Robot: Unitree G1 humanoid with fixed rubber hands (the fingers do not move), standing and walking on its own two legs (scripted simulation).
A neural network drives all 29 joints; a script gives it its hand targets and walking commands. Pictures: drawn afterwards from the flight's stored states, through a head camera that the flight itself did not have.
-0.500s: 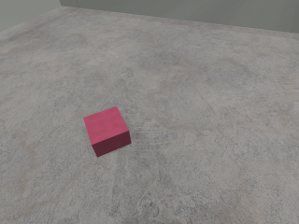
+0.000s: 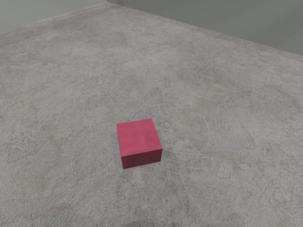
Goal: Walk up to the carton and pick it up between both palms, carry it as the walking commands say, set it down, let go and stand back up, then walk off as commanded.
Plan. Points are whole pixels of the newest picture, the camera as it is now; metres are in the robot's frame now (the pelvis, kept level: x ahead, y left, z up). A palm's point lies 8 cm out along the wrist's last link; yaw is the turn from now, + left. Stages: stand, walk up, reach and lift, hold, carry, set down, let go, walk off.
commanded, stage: walk up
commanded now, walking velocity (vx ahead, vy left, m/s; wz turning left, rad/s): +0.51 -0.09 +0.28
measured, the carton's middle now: (138, 142) +0.88 +0.08 -0.69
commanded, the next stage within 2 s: none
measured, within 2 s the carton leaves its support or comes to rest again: neither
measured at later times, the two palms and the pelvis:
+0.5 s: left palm (102, 197) +0.27 +0.17 -0.14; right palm (244, 194) +0.29 -0.31 -0.15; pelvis +0.24 -0.07 -0.01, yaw +6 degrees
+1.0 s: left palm (89, 199) +0.27 +0.21 -0.15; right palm (207, 152) +0.44 -0.21 -0.13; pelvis +0.36 +0.00 +0.00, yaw +5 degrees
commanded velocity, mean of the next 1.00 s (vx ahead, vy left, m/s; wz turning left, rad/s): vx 0.32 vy -0.01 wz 0.06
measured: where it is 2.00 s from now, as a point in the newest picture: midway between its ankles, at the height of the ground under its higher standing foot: (151, 207)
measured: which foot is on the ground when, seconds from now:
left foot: down 0.00-0.34, up 0.36-0.88, down 0.90-1.00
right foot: up 0.00-0.32, down 0.34-0.90, up 0.92-1.00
